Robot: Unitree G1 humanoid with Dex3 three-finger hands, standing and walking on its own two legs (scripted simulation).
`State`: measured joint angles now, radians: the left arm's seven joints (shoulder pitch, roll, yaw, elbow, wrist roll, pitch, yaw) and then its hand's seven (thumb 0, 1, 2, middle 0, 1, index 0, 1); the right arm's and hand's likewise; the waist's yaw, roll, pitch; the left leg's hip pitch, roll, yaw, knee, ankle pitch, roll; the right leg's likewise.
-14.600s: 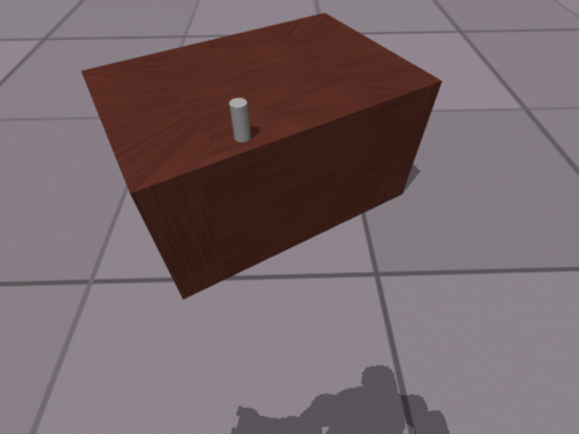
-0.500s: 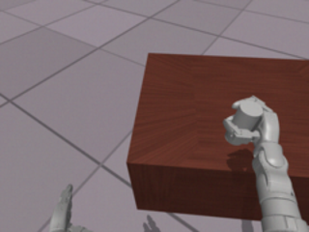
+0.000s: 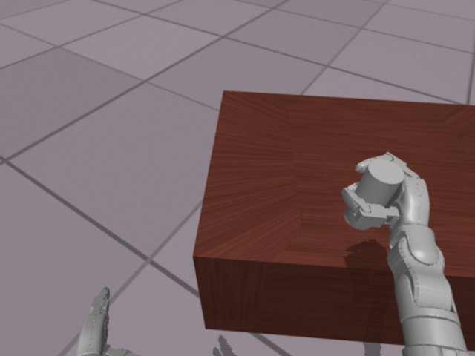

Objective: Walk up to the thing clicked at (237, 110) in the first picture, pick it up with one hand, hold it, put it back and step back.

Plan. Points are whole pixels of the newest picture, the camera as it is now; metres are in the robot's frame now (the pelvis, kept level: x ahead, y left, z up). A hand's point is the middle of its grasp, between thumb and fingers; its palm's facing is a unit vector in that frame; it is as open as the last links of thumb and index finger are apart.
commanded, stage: hold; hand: right
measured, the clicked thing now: (370, 196) +0.34 -0.18 +0.12
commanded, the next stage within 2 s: none
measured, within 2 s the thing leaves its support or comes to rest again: neither
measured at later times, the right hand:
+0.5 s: hand (373, 185) +0.34 -0.18 +0.15, palm faces +0.16 +0.99 +0.00, open 7.4 cm
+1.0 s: hand (371, 188) +0.34 -0.18 +0.14, palm faces +0.15 +0.99 +0.00, open 7.4 cm
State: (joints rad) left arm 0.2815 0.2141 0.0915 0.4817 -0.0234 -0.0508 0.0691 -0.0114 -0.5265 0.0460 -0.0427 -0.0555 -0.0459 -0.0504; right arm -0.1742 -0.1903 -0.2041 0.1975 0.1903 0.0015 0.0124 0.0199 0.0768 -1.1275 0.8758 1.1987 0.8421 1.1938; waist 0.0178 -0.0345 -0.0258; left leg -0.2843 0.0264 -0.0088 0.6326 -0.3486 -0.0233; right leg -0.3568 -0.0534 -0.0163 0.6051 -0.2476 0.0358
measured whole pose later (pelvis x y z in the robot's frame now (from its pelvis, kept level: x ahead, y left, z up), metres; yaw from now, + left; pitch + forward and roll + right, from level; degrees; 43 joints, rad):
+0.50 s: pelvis +0.01 +0.00 +0.01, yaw -1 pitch -1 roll +0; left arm 0.23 0.21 0.10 0.60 -0.02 -0.07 0.07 -0.01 -0.52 0.04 -0.05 -0.06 -0.05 -0.05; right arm -0.16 -0.19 -0.20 0.11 0.19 0.08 0.01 0.02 0.08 -1.13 0.88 1.19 0.85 1.19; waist 0.00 -0.04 -0.02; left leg -0.20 0.03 0.00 0.54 -0.32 -0.02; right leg -0.28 -0.05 -0.01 0.52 -0.22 0.03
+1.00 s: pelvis +0.01 +0.00 +0.01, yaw -1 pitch -2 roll +0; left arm 0.20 0.21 0.11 0.66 -0.02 -0.09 0.06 -0.01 -0.52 0.04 -0.05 -0.06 -0.06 -0.05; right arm -0.14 -0.18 -0.20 0.10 0.19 0.11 0.02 0.02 0.08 -1.13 0.88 1.20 0.84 1.20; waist 0.01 -0.04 -0.01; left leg -0.16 0.03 0.00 0.50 -0.30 -0.03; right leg -0.24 -0.04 -0.01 0.48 -0.20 0.03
